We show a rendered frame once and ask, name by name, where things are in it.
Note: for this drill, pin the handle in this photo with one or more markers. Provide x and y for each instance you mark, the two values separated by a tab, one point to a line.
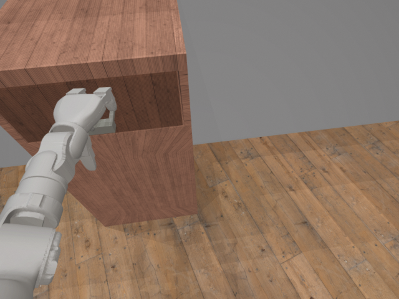
104	126

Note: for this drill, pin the drawer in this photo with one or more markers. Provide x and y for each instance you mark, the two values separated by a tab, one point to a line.
143	101

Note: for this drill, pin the robot left hand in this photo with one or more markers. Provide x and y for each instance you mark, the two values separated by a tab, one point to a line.
85	110

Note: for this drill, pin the cabinet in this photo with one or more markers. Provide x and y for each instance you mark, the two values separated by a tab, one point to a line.
141	175

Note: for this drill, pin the left robot forearm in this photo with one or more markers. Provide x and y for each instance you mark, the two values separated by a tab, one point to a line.
39	196

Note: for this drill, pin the left robot upper arm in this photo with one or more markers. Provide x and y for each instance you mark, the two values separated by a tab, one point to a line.
28	258

